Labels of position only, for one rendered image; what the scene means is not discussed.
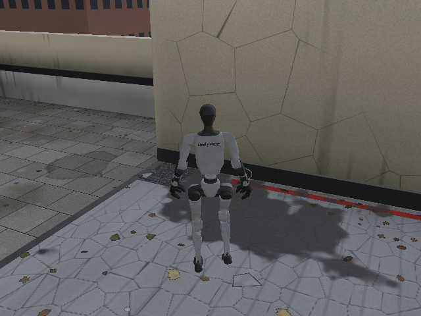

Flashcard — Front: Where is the robot left forearm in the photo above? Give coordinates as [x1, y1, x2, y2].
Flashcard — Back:
[171, 160, 184, 186]

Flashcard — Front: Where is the robot right thigh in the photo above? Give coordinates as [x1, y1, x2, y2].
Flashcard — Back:
[218, 183, 233, 222]

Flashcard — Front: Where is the robot right upper arm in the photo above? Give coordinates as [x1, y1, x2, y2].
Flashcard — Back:
[222, 132, 242, 169]

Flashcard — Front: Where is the robot torso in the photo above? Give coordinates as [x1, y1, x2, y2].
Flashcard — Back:
[194, 129, 224, 198]

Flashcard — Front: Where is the robot left upper arm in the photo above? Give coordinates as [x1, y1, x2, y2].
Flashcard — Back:
[177, 134, 195, 170]

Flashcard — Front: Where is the robot right hand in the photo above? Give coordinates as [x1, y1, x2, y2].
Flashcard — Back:
[236, 184, 251, 199]

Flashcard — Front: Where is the robot right forearm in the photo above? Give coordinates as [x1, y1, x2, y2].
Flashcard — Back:
[235, 159, 249, 186]

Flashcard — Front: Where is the robot left hand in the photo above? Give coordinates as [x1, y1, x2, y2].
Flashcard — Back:
[170, 184, 186, 199]

